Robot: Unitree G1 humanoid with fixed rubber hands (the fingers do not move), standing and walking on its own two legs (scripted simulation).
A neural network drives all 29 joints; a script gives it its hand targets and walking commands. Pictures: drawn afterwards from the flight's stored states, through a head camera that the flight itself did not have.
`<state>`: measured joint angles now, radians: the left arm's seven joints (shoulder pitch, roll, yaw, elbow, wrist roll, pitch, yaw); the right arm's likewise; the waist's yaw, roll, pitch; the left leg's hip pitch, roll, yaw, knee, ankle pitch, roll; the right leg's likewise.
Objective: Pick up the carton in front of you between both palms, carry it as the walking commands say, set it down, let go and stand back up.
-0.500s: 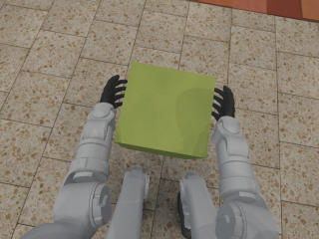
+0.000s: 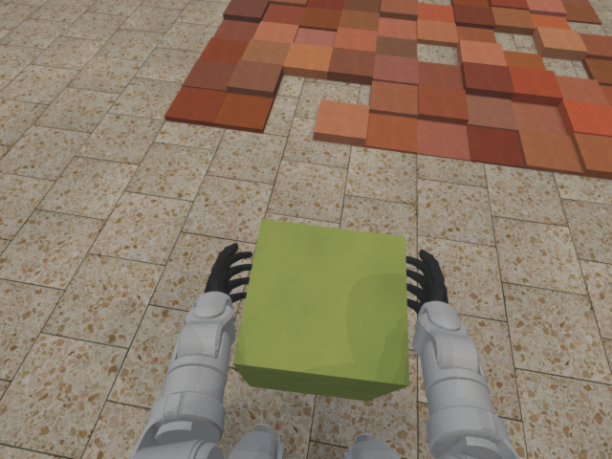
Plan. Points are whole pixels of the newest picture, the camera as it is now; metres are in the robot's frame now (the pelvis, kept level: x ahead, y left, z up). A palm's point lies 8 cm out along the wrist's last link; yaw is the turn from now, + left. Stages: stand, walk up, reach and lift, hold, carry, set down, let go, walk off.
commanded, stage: reach and lift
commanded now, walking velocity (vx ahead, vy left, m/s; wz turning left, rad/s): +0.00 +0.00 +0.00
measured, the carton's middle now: (319, 319) +0.33 +0.01 -0.11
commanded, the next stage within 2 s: hold in 1.34 s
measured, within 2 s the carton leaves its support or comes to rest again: neither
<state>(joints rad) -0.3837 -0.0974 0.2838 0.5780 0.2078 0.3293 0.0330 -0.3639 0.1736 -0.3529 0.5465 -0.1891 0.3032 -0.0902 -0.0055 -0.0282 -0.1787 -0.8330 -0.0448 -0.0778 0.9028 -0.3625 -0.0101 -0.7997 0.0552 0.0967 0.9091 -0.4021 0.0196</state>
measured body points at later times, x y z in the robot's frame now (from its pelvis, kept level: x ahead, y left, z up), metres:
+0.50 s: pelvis +0.01 -0.01 +0.05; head -0.03 -0.01 +0.50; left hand +0.31 +0.14 +0.07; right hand +0.32 -0.16 +0.07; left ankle +0.04 +0.12 -0.69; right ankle +0.02 -0.13 -0.69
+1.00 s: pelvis +0.01 +0.00 +0.06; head -0.02 +0.00 +0.51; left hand +0.32 +0.15 +0.08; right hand +0.33 -0.15 +0.09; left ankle +0.04 +0.12 -0.69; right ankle +0.02 -0.13 -0.69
